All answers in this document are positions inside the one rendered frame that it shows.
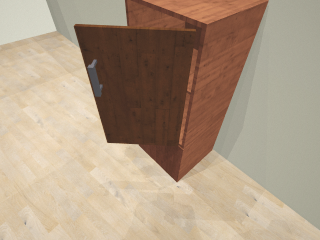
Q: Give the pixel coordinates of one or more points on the handle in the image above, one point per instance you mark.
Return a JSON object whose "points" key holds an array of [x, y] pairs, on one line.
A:
{"points": [[94, 78]]}

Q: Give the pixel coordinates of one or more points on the cupboard door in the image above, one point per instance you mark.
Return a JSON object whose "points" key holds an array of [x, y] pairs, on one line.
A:
{"points": [[145, 73]]}

